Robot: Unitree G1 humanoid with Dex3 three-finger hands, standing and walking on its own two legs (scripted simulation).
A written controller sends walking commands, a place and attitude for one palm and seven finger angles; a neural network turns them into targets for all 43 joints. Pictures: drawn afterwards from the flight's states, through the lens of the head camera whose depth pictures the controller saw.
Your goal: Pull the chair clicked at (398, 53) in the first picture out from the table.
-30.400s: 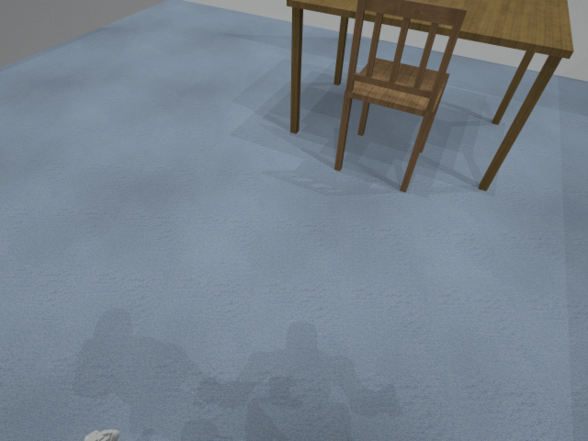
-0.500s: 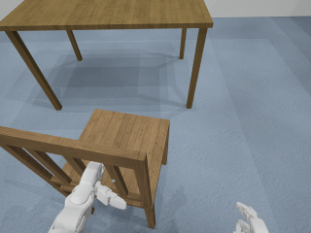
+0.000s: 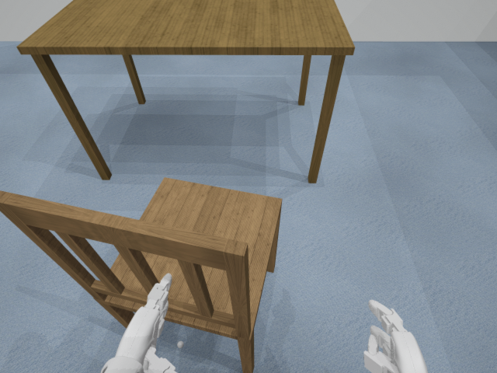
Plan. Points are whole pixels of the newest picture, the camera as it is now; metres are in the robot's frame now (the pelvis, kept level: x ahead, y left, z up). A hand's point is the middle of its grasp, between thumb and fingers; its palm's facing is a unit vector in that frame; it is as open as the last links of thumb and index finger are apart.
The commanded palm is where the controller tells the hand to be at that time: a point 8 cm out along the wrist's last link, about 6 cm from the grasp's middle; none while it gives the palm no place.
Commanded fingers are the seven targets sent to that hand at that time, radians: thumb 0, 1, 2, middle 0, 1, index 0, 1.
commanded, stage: draw the fingers out of the gap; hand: left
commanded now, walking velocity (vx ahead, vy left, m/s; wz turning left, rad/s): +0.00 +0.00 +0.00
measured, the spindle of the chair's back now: (145, 275) +0.31 +0.20 -0.05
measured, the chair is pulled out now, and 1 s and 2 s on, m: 0.64 0.64 0.64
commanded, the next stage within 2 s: draw the hand back to the body in 0.18 s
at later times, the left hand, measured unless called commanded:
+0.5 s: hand (156, 355) +0.16 +0.13 +0.04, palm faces +0.00 -1.00 +0.00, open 17.5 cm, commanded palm +0.12 +0.19 +0.04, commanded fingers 0.00 -0.55 0.20 0.00 0.00 0.00 0.00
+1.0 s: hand (83, 338) +0.16 +0.20 +0.10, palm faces +0.20 -0.92 -0.33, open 16.1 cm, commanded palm +0.13 +0.25 +0.13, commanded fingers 0.00 0.03 0.48 -0.08 -0.12 -0.08 -0.12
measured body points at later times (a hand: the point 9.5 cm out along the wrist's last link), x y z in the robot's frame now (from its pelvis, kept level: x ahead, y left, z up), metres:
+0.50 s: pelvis -0.02 +0.00 -0.03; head +0.01 +0.00 +0.42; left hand +0.15 +0.18 +0.04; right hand +0.17 -0.23 -0.08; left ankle +0.00 +0.12 -0.69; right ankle -0.01 -0.12 -0.69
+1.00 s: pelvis -0.01 +0.00 +0.01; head -0.01 -0.02 +0.46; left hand +0.15 +0.25 +0.12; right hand +0.17 -0.23 -0.06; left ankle +0.00 +0.12 -0.69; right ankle -0.01 -0.12 -0.69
